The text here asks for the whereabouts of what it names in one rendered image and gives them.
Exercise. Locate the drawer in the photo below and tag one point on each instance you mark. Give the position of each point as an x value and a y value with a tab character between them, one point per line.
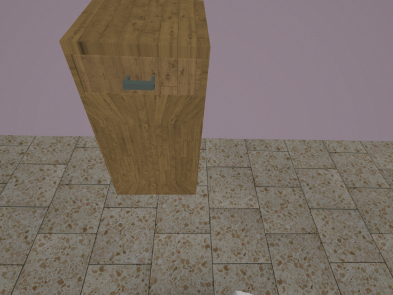
105	74

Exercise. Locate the handle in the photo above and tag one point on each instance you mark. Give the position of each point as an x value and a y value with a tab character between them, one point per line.
138	85

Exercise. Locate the cabinet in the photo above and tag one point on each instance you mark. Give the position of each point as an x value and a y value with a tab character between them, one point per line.
150	142

